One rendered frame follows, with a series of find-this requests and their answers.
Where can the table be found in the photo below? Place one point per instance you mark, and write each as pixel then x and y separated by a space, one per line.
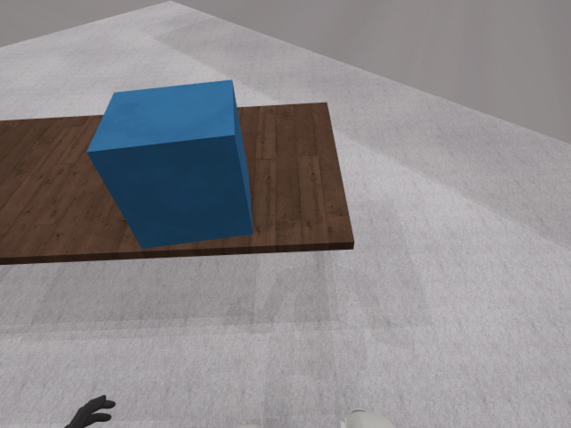
pixel 55 207

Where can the robot left hand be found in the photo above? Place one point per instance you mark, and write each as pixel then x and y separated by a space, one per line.
pixel 85 416

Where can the carton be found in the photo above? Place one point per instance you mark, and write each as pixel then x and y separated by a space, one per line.
pixel 173 160

